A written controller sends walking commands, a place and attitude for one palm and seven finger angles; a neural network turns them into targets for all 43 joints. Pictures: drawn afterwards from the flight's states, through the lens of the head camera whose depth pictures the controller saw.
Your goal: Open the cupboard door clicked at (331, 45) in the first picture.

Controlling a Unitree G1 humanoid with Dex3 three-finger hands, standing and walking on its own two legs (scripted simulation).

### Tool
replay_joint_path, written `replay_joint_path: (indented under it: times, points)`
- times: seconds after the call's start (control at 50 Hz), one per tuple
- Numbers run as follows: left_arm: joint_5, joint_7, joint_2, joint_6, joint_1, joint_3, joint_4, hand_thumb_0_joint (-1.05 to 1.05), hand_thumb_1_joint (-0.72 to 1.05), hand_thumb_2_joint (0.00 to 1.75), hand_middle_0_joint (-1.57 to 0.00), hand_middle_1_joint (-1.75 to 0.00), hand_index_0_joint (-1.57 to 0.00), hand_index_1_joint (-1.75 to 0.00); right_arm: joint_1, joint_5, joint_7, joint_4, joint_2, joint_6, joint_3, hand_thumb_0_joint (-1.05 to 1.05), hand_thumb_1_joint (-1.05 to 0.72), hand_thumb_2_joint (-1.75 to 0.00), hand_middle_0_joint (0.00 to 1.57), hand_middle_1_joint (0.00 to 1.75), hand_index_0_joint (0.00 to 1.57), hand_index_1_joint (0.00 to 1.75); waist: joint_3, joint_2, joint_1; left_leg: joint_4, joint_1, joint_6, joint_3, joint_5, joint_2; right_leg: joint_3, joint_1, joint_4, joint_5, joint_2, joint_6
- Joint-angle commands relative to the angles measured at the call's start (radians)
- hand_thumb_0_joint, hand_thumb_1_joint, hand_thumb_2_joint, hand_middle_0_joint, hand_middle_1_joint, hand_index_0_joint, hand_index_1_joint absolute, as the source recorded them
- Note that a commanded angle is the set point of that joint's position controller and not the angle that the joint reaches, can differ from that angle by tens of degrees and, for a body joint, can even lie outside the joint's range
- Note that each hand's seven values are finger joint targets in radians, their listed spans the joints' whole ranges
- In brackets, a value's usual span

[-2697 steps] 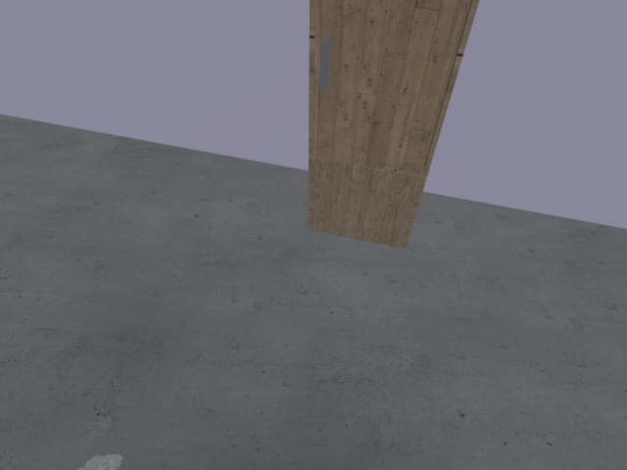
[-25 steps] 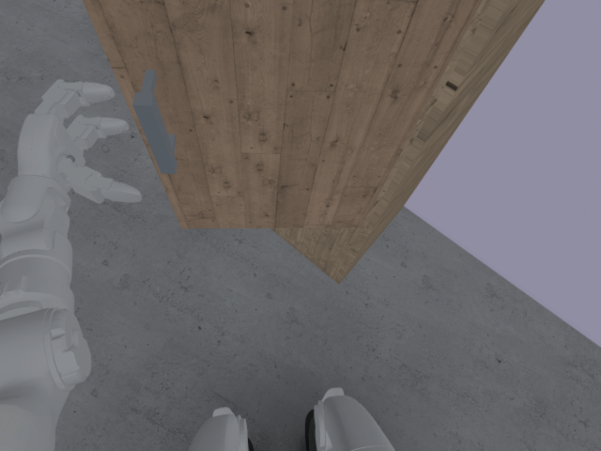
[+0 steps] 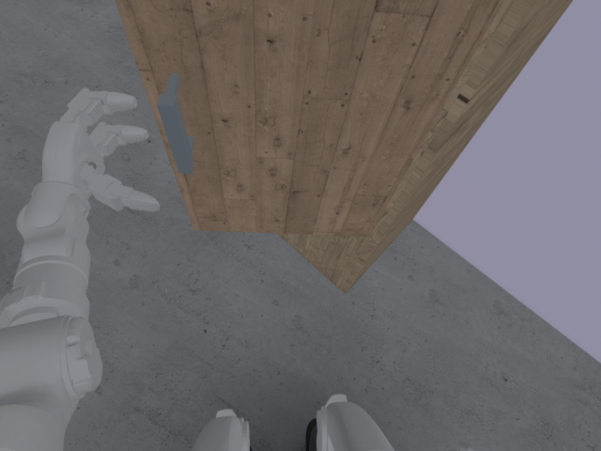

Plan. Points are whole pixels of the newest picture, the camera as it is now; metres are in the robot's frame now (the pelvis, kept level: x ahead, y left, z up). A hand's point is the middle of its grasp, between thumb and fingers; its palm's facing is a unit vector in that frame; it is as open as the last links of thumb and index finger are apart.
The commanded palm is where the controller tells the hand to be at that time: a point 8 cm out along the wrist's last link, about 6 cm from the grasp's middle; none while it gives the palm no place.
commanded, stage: move the hooked fingers beside the handle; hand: left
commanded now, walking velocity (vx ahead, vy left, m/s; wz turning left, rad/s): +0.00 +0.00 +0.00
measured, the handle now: (180, 126) +0.53 +0.14 +0.07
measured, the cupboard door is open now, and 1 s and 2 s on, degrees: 43 43 43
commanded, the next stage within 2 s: slide the fingers in behind the handle in 0.10 s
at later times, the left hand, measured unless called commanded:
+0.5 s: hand (141, 153) +0.49 +0.19 +0.07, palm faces -0.06 -1.00 +0.01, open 14.0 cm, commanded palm +0.46 +0.23 +0.07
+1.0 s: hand (164, 158) +0.48 +0.16 +0.07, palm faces -0.06 -1.00 +0.01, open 14.0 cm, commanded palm +0.46 +0.20 +0.07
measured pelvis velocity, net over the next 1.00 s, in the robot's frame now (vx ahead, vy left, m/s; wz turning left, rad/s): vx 0.00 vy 0.00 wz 0.00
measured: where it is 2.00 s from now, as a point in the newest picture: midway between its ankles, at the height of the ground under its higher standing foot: outside the picture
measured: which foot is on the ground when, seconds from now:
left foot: down 0.00-1.00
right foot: down 0.00-1.00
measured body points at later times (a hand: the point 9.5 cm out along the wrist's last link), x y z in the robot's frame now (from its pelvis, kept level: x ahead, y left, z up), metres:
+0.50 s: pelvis +0.00 +0.00 +0.00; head +0.12 +0.02 +0.43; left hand +0.48 +0.24 +0.07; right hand +0.01 -0.27 -0.11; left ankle +0.00 +0.09 -0.67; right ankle +0.03 -0.12 -0.67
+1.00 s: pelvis +0.00 +0.00 +0.00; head +0.11 +0.02 +0.44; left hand +0.48 +0.21 +0.07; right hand +0.04 -0.26 -0.11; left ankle +0.00 +0.09 -0.67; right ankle +0.03 -0.12 -0.67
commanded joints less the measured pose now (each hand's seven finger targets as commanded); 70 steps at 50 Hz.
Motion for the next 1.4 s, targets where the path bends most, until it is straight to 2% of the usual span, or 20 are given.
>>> replay_joint_path:
  times: [0.0,0.06,0.12,0.18,0.26,0.42,0.48,0.56,0.6,0.66,0.7,0.76,0.86,0.9,0.96,1.08,1.14,1.24,1.32,1.38]
  points:
    - [-0.021,-0.001,0.25,-0.067,-0.432,0.028,-0.208,0.0,-0.5,0.3,-0.3,-1.2,-0.3,-1.2,0.164,0.005,-0.009,-0.048,-0.177,-0.018,-0.063,0.0,-0.9,-0.9,0.2,0.3,0.2,0.3,-0.449,0.137,-0.002,-0.13,0.284,-0.026,-0.079,0.424,-0.005,0.04,0.223,-0.083,0.284,0.027,-0.016]
    - [-0.025,-0.006,0.263,-0.062,-0.41,0.044,-0.206,0.0,-0.5,0.3,-0.3,-1.2,-0.3,-1.2,0.169,0.005,-0.009,-0.052,-0.181,-0.017,-0.064,0.0,-0.9,-0.9,0.2,0.3,0.2,0.3,-0.468,0.123,0.003,-0.131,0.29,-0.024,-0.077,0.421,-0.003,0.041,0.23,-0.086,0.284,0.03,-0.014]
    - [-0.025,-0.007,0.27,-0.048,-0.44,0.035,-0.175,0.0,-0.5,0.3,-0.3,-1.2,-0.3,-1.2,0.167,0.009,-0.015,-0.046,-0.183,-0.018,-0.061,0.0,-0.9,-0.9,0.2,0.3,0.2,0.3,-0.385,0.087,-0.015,-0.142,0.202,-0.014,-0.067,0.321,-0.008,0.049,0.235,-0.104,0.235,0.026,-0.011]
    - [-0.026,-0.01,0.298,-0.056,-0.436,0.059,-0.179,0.0,-0.5,0.3,-0.3,-1.2,-0.3,-1.2,0.176,0.006,-0.017,-0.046,-0.186,-0.022,-0.061,0.0,-0.9,-0.9,0.2,0.3,0.2,0.3,-0.432,0.103,-0.009,-0.136,0.22,-0.015,-0.067,0.333,-0.009,0.052,0.244,-0.1,0.241,0.027,-0.013]
    - [-0.029,-0.013,0.253,-0.072,-0.476,0.027,-0.217,0.0,-0.5,0.3,-0.3,-1.2,-0.3,-1.2,0.187,0.001,-0.014,-0.033,-0.184,-0.029,-0.066,0.0,-0.9,-0.9,0.2,0.3,0.2,0.3,-0.469,0.141,-0.016,-0.13,0.28,-0.02,-0.08,0.376,-0.004,0.044,0.207,-0.091,0.249,0.03,-0.015]
    - [-0.016,0.029,0.21,-0.057,-0.442,0.012,-0.207,0.0,-0.5,0.3,-0.3,-1.2,-0.3,-1.2,0.192,-0.002,-0.003,-0.037,-0.176,-0.024,-0.069,0.0,-0.9,-0.9,0.2,0.3,0.2,0.3,-0.451,0.122,-0.012,-0.136,0.263,-0.02,-0.075,0.373,-0.007,0.038,0.209,-0.093,0.246,0.029,-0.013]
    - [-0.013,0.047,0.254,-0.07,-0.418,0.053,-0.229,0.0,-0.5,0.3,-0.3,-1.2,-0.3,-1.2,0.196,-0.003,0.0,-0.044,-0.179,-0.021,-0.07,0.0,-0.9,-0.9,0.2,0.3,0.2,0.3,-0.473,0.124,0.006,-0.136,0.269,-0.022,-0.072,0.405,-0.007,0.041,0.239,-0.088,0.278,0.031,-0.015]
    - [-0.013,0.045,0.197,-0.076,-0.395,0.01,-0.254,0.0,-0.5,0.3,-0.3,-1.2,-0.3,-1.2,0.189,-0.001,0.005,-0.049,-0.17,-0.019,-0.071,0.0,-0.9,-0.9,0.2,0.3,0.2,0.3,-0.471,0.141,0.003,-0.135,0.294,-0.025,-0.067,0.445,-0.005,0.039,0.24,-0.088,0.311,0.033,-0.015]
    - [-0.022,0.046,0.192,-0.066,-0.387,0.012,-0.217,0.0,-0.5,0.3,-0.3,-1.2,-0.3,-1.2,0.186,0.001,0.003,-0.044,-0.173,-0.016,-0.071,0.0,-0.9,-0.9,0.2,0.3,0.2,0.3,-0.412,0.086,-0.002,-0.145,0.246,-0.021,-0.066,0.394,-0.005,0.039,0.245,-0.098,0.285,0.032,-0.014]
    - [-0.018,0.056,0.144,-0.081,-0.45,-0.034,-0.275,0.0,-0.5,0.3,-0.3,-1.2,-0.3,-1.2,0.182,-0.001,0.005,-0.041,-0.169,-0.022,-0.073,0.0,-0.9,-0.9,0.2,0.3,0.2,0.3,-0.457,0.158,-0.009,-0.144,0.332,-0.032,-0.085,0.434,-0.001,0.03,0.193,-0.088,0.274,0.032,-0.018]
    - [-0.022,0.07,0.09,-0.079,-0.436,-0.062,-0.246,0.0,-0.5,0.3,-0.3,-1.2,-0.3,-1.2,0.179,-0.002,0.008,-0.03,-0.165,-0.025,-0.076,0.0,-0.9,-0.9,0.2,0.3,0.2,0.3,-0.433,0.131,-0.019,-0.138,0.338,-0.035,-0.09,0.433,0.002,0.024,0.162,-0.09,0.26,0.032,-0.016]
    - [-0.011,0.092,0.135,-0.08,-0.449,-0.024,-0.217,0.0,-0.5,0.3,-0.3,-1.2,-0.3,-1.2,0.182,-0.005,0.007,-0.026,-0.17,-0.026,-0.074,0.0,-0.9,-0.9,0.2,0.3,0.2,0.3,-0.423,0.094,-0.014,-0.139,0.289,-0.028,-0.085,0.397,-0.005,0.029,0.189,-0.087,0.257,0.029,-0.015]
    - [-0.002,0.111,0.083,-0.092,-0.417,-0.055,-0.249,0.0,-0.5,0.3,-0.3,-1.2,-0.3,-1.2,0.17,-0.006,0.018,-0.038,-0.158,-0.027,-0.075,0.0,-0.9,-0.9,0.2,0.3,0.2,0.3,-0.459,0.125,0.002,-0.13,0.329,-0.035,-0.081,0.464,-0.006,0.028,0.194,-0.076,0.295,0.029,-0.017]
    - [-0.003,0.122,0.071,-0.087,-0.422,-0.06,-0.228,0.0,-0.5,0.3,-0.3,-1.2,-0.3,-1.2,0.164,-0.005,0.017,-0.038,-0.157,-0.025,-0.075,0.0,-0.9,-0.9,0.2,0.3,0.2,0.3,-0.434,0.086,-0.006,-0.133,0.287,-0.031,-0.078,0.413,-0.008,0.03,0.203,-0.079,0.278,0.028,-0.015]
    - [0.004,0.136,0.115,-0.092,-0.435,-0.025,-0.238,0.0,-0.5,0.3,-0.3,-1.2,-0.3,-1.2,0.165,-0.005,0.013,-0.045,-0.16,-0.027,-0.073,0.0,-0.9,-0.9,0.2,0.3,0.2,0.3,-0.444,0.077,0.002,-0.136,0.264,-0.026,-0.07,0.396,-0.014,0.038,0.238,-0.08,0.289,0.026,-0.015]
    - [0.009,0.146,0.004,-0.104,-0.459,-0.114,-0.266,0.0,-0.5,0.3,-0.3,-1.2,-0.3,-1.2,0.16,-0.007,0.02,-0.037,-0.151,-0.033,-0.078,0.0,-0.9,-0.9,0.2,0.3,0.2,0.3,-0.471,0.125,-0.015,-0.13,0.328,-0.033,-0.08,0.418,-0.01,0.031,0.188,-0.078,0.278,0.026,-0.015]
    - [0.002,0.159,0.021,-0.093,-0.475,-0.091,-0.21,0.0,-0.5,0.3,-0.3,-1.2,-0.3,-1.2,0.168,-0.007,0.015,-0.027,-0.154,-0.034,-0.075,0.0,-0.9,-0.9,0.2,0.3,0.2,0.3,-0.413,0.066,-0.024,-0.134,0.267,-0.025,-0.079,0.368,-0.015,0.029,0.201,-0.085,0.259,0.027,-0.015]
    - [0.014,0.173,-0.02,-0.111,-0.451,-0.129,-0.28,0.0,-0.5,0.3,-0.3,-1.2,-0.3,-1.2,0.168,-0.01,0.024,-0.034,-0.147,-0.036,-0.08,0.0,-0.9,-0.9,0.2,0.3,0.2,0.3,-0.483,0.116,-0.013,-0.128,0.325,-0.03,-0.077,0.445,-0.015,0.03,0.215,-0.074,0.312,0.026,-0.018]
    - [0.009,0.193,-0.003,-0.1,-0.429,-0.098,-0.254,0.0,-0.5,0.3,-0.3,-1.2,-0.3,-1.2,0.161,-0.008,0.026,-0.029,-0.149,-0.031,-0.082,0.0,-0.9,-0.9,0.2,0.3,0.2,0.3,-0.441,0.051,-0.004,-0.142,0.262,-0.025,-0.065,0.371,-0.019,0.036,0.252,-0.089,0.289,0.025,-0.014]
    - [0.021,0.213,-0.013,-0.104,-0.43,-0.102,-0.25,0.0,-0.5,0.3,-0.3,-1.2,-0.3,-1.2,0.159,-0.01,0.028,-0.032,-0.143,-0.035,-0.079,0.0,-0.9,-0.9,0.2,0.3,0.2,0.3,-0.431,0.066,0.001,-0.144,0.257,-0.026,-0.063,0.364,-0.022,0.036,0.248,-0.086,0.286,0.024,-0.016]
